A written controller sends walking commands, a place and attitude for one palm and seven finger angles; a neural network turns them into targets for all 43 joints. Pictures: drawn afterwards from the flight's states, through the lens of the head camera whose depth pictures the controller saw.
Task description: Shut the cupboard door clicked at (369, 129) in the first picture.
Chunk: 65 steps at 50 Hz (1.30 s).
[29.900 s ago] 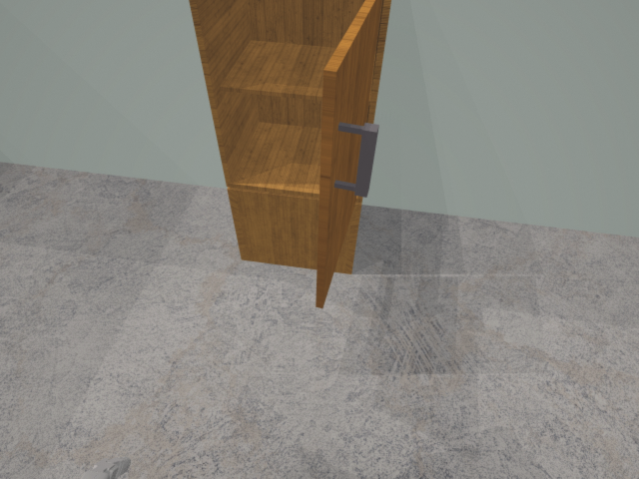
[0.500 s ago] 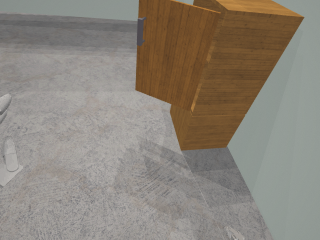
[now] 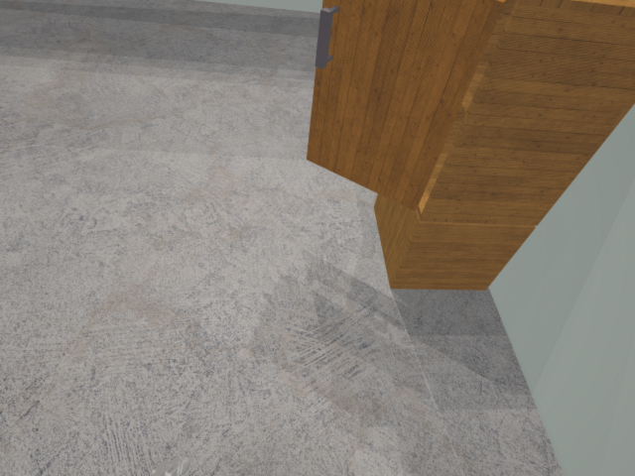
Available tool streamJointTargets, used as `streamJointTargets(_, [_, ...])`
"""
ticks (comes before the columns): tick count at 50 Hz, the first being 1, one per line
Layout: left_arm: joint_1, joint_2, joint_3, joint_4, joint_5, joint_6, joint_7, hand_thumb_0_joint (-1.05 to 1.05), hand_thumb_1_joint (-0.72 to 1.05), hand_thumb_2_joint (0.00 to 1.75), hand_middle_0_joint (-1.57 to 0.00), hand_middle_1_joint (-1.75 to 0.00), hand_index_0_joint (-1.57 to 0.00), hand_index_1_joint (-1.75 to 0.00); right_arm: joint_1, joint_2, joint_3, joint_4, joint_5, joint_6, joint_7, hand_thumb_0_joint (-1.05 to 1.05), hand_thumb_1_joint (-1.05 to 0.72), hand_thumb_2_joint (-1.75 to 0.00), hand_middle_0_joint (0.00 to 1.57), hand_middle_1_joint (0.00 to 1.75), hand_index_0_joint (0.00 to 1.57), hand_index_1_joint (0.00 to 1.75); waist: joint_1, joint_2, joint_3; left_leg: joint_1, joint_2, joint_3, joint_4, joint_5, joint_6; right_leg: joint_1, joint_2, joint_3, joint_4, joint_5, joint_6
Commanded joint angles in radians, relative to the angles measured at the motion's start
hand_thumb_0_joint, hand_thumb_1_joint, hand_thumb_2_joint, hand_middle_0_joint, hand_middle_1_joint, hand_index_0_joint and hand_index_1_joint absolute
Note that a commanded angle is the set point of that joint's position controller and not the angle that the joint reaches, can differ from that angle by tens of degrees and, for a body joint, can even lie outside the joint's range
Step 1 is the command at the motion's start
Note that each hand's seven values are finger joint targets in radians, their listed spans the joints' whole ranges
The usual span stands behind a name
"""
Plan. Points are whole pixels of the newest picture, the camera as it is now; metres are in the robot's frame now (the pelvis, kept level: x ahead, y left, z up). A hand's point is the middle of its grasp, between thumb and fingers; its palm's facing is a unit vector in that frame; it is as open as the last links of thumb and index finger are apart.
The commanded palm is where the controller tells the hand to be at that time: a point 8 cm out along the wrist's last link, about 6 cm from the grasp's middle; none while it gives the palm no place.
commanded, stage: let the arm hang, fingers relaxed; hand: left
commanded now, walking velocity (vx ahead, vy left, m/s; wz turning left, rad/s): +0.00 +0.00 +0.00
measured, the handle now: (328, 37) +1.08 +0.04 +0.08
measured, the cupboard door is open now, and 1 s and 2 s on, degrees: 56 56 56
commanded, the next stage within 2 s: look to check the result in 0.76 s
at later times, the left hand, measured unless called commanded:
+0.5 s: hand out of the picture -0.03 +0.19 -0.16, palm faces -0.02 -0.98 -0.21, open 7.4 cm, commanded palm none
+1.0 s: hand out of the picture -0.04 +0.19 -0.17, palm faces -0.03 -0.99 -0.16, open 7.4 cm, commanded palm none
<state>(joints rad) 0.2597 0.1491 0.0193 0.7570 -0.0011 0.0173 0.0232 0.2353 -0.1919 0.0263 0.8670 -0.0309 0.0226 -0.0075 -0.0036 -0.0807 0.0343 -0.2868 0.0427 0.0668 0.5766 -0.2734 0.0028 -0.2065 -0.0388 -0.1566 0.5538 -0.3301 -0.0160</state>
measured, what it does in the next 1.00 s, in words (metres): stands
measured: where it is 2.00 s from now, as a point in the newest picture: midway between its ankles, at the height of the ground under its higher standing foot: outside the picture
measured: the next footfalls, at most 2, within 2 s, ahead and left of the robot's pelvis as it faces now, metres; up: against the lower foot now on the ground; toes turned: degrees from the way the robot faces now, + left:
none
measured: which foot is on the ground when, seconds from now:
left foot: down 0.00-1.00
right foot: down 0.00-1.00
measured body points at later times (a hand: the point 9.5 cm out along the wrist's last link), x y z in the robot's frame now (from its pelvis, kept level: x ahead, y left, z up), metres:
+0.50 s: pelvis -0.01 +0.02 +0.01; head -0.02 +0.01 +0.46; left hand -0.02 +0.25 -0.15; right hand -0.05 -0.18 -0.16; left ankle +0.02 +0.12 -0.73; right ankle -0.02 -0.10 -0.73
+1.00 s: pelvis -0.02 +0.03 +0.01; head -0.02 +0.03 +0.46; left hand -0.04 +0.24 -0.15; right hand -0.07 -0.17 -0.15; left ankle +0.02 +0.12 -0.73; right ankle -0.02 -0.10 -0.73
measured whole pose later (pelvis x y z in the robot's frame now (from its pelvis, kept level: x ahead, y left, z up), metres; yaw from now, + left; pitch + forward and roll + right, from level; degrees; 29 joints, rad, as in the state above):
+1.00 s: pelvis -0.02 +0.03 +0.01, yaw -4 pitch -2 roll +0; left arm 0.35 0.11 0.01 1.15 0.02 0.00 0.04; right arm 0.35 -0.10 0.00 1.12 -0.01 0.01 -0.03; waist -0.01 0.00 0.03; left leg -0.20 0.02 0.15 0.42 -0.18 0.05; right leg -0.17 -0.05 -0.07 0.42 -0.21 0.02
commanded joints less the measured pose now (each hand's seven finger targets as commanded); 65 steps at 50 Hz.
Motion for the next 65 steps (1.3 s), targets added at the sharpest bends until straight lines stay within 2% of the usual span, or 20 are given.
streamJointTargets(1, [0.058,0.141,0.029,0.063,0.014,-0.024,0.002,0.0,0.9,0.9,-0.2,-0.3,-0.2,-0.3,0.02,-0.093,-0.043,-0.008,0.002,-0.027,-0.015,0.0,-0.9,-0.9,0.2,0.3,0.2,0.3,-0.005,0.287,-0.1,0.073,0.064,-0.076,-0.139,0.255,0.015,0.081,-0.079,0.143,-0.163,0.24,-0.023])
streamJointTargets(3, [0.044,0.141,0.025,0.104,0.013,-0.025,0.0,0.0,0.9,0.9,-0.2,-0.3,-0.2,-0.3,0.035,-0.096,-0.044,0.022,0.005,-0.028,-0.018,0.0,-0.9,-0.9,0.2,0.3,0.2,0.3,-0.006,0.238,-0.084,0.081,0.071,-0.076,-0.159,0.263,0.013,0.09,-0.08,0.137,-0.179,0.255,-0.023])
streamJointTargets(7, [0.033,0.132,0.018,0.18,0.012,-0.023,-0.001,0.0,0.9,0.9,-0.2,-0.3,-0.2,-0.3,0.065,-0.102,-0.046,0.076,0.01,-0.026,-0.022,0.0,-0.9,-0.9,0.2,0.3,0.2,0.3,-0.006,0.085,-0.015,0.079,0.084,-0.079,-0.204,0.236,0.017,0.075,-0.075,0.131,-0.206,0.226,-0.018])
streamJointTargets(14, [0.063,0.12,0.007,0.275,0.009,-0.019,0.006,0.0,0.9,0.9,-0.2,-0.3,-0.2,-0.3,0.111,-0.082,-0.038,0.166,0.012,-0.02,-0.02,0.0,-0.9,-0.9,0.2,0.3,0.2,0.3,-0.005,0.028,0.048,0.089,0.078,-0.068,-0.265,0.108,0.023,0.035,-0.075,0.145,-0.241,0.124,-0.012])
streamJointTargets(18, [0.095,0.108,0.002,0.316,0.008,-0.021,0.01,0.0,0.9,0.9,-0.2,-0.3,-0.2,-0.3,0.131,-0.061,-0.036,0.205,0.014,-0.019,-0.021,0.0,-0.9,-0.9,0.2,0.3,0.2,0.3,-0.004,0.027,0.054,0.104,0.073,-0.057,-0.271,0.08,0.025,0.017,-0.075,0.151,-0.25,0.107,-0.012])
streamJointTargets(25, [0.138,0.085,0.0,0.359,0.012,-0.019,0.017,0.0,0.9,0.9,-0.2,-0.3,-0.2,-0.3,0.163,-0.026,-0.037,0.243,0.017,-0.013,-0.023,0.0,-0.9,-0.9,0.2,0.3,0.2,0.3,-0.006,0.067,0.107,0.077,0.065,-0.049,-0.29,0.002,0.025,-0.02,-0.067,0.156,-0.253,0.063,-0.01])
streamJointTargets(31, [0.16,0.056,0.001,0.378,0.014,-0.02,0.019,0.0,0.9,0.9,-0.2,-0.3,-0.2,-0.3,0.183,-0.003,-0.04,0.252,0.016,-0.015,-0.027,0.0,-0.9,-0.9,0.2,0.3,0.2,0.3,-0.011,0.101,0.109,0.06,0.06,-0.047,-0.291,-0.033,0.025,-0.036,-0.063,0.158,-0.248,0.049,-0.01])
streamJointTargets(35, [0.178,0.047,0.001,0.385,0.015,-0.025,0.021,0.0,0.9,0.9,-0.2,-0.3,-0.2,-0.3,0.19,0.001,-0.042,0.25,0.018,-0.016,-0.029,0.0,-0.9,-0.9,0.2,0.3,0.2,0.3,-0.01,0.084,0.093,0.071,0.059,-0.045,-0.274,-0.014,0.027,-0.039,-0.065,0.16,-0.251,0.054,-0.012])
streamJointTargets(37, [0.176,0.035,0.001,0.387,0.015,-0.026,0.021,0.0,0.9,0.9,-0.2,-0.3,-0.2,-0.3,0.194,0.01,-0.043,0.253,0.016,-0.018,-0.03,0.0,-0.9,-0.9,0.2,0.3,0.2,0.3,-0.014,0.096,0.092,0.071,0.06,-0.048,-0.278,-0.015,0.028,-0.046,-0.064,0.163,-0.249,0.057,-0.013])
streamJointTargets(44, [0.179,0.027,0.001,0.388,0.018,-0.023,0.021,0.0,0.9,0.9,-0.2,-0.3,-0.2,-0.3,0.197,-0.001,-0.047,0.245,0.015,-0.018,-0.031,0.0,-0.9,-0.9,0.2,0.3,0.2,0.3,-0.011,0.1,0.113,0.044,0.074,-0.068,-0.309,-0.072,0.031,-0.053,-0.053,0.156,-0.229,0.062,-0.008])
streamJointTargets(45, [0.183,0.03,0.001,0.385,0.02,-0.024,0.022,0.0,0.9,0.9,-0.2,-0.3,-0.2,-0.3,0.199,-0.007,-0.049,0.241,0.017,-0.019,-0.031,0.0,-0.9,-0.9,0.2,0.3,0.2,0.3,-0.01,0.109,0.104,0.046,0.075,-0.069,-0.308,-0.069,0.033,-0.045,-0.051,0.158,-0.228,0.072,-0.008])
streamJointTargets(48, [0.176,0.033,0.002,0.383,0.02,-0.024,0.021,0.0,0.9,0.9,-0.2,-0.3,-0.2,-0.3,0.195,-0.007,-0.049,0.241,0.016,-0.02,-0.03,0.0,-0.9,-0.9,0.2,0.3,0.2,0.3,-0.01,0.076,0.111,0.039,0.078,-0.073,-0.313,-0.072,0.034,-0.048,-0.052,0.158,-0.224,0.075,-0.005])
streamJointTargets(55, [0.164,0.05,0.004,0.372,0.021,-0.027,0.021,0.0,0.9,0.9,-0.2,-0.3,-0.2,-0.3,0.187,-0.025,-0.054,0.236,0.018,-0.023,-0.027,0.0,-0.9,-0.9,0.2,0.3,0.2,0.3,-0.01,0.07,0.08,0.065,0.083,-0.071,-0.308,-0.046,0.037,-0.042,-0.053,0.162,-0.218,0.092,-0.005])
streamJointTargets(65, [0.139,0.078,0.007,0.363,0.021,-0.027,0.019,0.0,0.9,0.9,-0.2,-0.3,-0.2,-0.3,0.165,-0.041,-0.056,0.235,0.019,-0.023,-0.023,0.0,-0.9,-0.9,0.2,0.3,0.2,0.3,-0.01,0.072,0.093,0.068,0.082,-0.069,-0.314,-0.05,0.035,-0.048,-0.058,0.164,-0.226,0.08,-0.005])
